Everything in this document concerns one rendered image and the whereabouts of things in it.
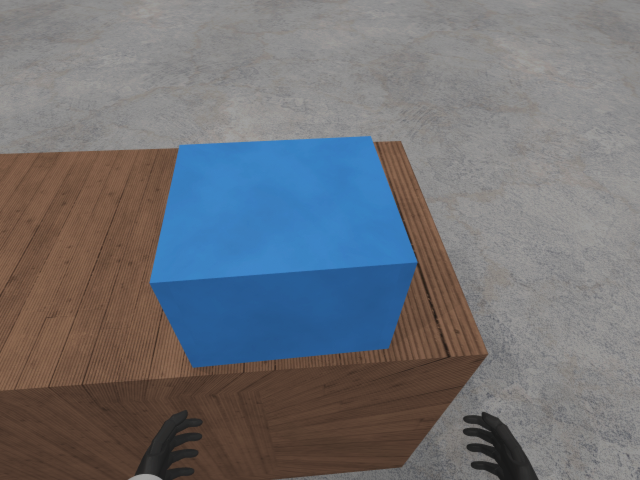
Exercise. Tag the pedestal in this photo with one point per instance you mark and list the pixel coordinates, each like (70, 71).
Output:
(91, 368)

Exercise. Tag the robot right hand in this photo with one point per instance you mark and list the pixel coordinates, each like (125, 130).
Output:
(513, 463)

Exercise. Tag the carton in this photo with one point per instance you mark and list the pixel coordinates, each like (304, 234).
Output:
(281, 249)

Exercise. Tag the robot left hand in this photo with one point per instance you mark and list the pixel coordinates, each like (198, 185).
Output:
(159, 457)

